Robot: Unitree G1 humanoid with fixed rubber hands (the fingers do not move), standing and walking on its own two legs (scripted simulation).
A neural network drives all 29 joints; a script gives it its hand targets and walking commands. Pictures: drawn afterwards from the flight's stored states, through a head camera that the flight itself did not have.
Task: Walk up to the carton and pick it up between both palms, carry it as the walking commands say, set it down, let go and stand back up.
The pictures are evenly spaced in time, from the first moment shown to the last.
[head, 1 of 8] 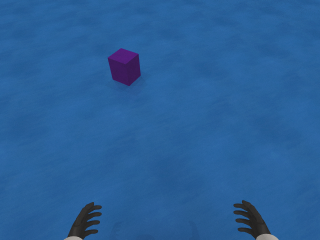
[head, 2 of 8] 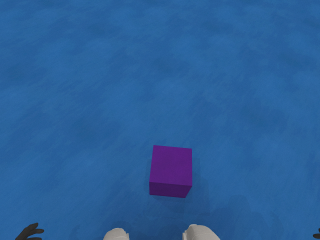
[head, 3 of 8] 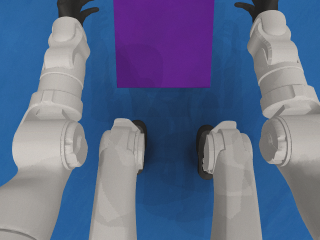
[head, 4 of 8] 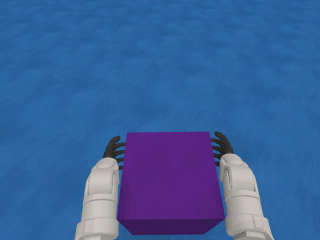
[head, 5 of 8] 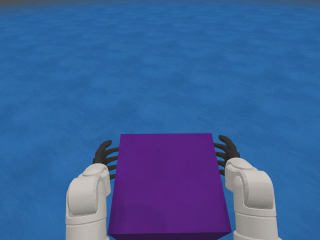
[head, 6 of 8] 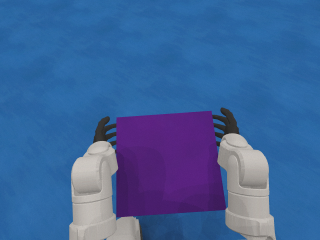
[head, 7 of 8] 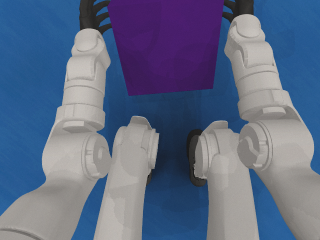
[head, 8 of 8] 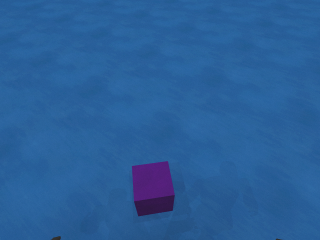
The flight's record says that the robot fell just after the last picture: no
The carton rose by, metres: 0.68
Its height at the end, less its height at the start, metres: +0.00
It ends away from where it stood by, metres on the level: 4.09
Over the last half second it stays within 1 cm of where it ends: yes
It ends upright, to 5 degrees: yes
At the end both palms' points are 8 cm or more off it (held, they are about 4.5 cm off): yes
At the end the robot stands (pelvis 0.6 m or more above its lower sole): yes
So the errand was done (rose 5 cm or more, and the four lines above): yes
